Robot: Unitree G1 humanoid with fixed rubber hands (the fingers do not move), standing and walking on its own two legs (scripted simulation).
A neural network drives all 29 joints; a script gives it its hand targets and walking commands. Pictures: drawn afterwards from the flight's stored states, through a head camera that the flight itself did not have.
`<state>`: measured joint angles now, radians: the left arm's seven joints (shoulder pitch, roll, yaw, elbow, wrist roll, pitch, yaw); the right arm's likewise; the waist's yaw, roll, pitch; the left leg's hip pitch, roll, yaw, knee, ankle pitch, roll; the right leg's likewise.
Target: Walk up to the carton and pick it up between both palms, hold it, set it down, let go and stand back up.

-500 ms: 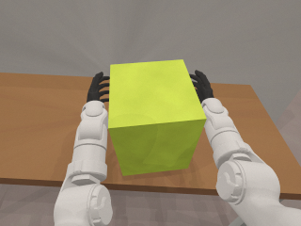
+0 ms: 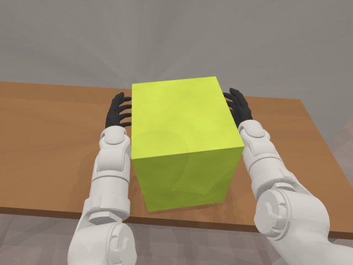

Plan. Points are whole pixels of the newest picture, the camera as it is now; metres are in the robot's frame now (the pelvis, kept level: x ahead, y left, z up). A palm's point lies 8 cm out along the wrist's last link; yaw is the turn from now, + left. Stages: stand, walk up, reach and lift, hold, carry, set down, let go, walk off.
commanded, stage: set down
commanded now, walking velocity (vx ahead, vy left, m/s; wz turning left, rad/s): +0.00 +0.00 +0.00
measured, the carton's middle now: (180, 146) +0.40 +0.05 +0.07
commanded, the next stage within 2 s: none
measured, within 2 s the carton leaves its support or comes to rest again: neither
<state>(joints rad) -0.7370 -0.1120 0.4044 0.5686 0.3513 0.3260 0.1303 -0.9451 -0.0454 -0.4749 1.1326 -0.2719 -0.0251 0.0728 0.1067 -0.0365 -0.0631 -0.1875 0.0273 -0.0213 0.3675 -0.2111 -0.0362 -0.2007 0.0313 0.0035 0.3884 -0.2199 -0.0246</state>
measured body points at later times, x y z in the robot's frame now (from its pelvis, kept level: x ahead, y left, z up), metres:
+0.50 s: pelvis +0.00 +0.00 +0.00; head +0.00 +0.01 +0.45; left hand +0.39 +0.20 +0.13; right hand +0.45 -0.09 +0.13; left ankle -0.01 +0.14 -0.74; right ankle -0.01 -0.10 -0.75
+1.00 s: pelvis +0.00 +0.00 +0.00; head +0.01 +0.01 +0.45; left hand +0.38 +0.20 +0.11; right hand +0.45 -0.09 +0.11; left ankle -0.01 +0.14 -0.74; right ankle -0.01 -0.10 -0.75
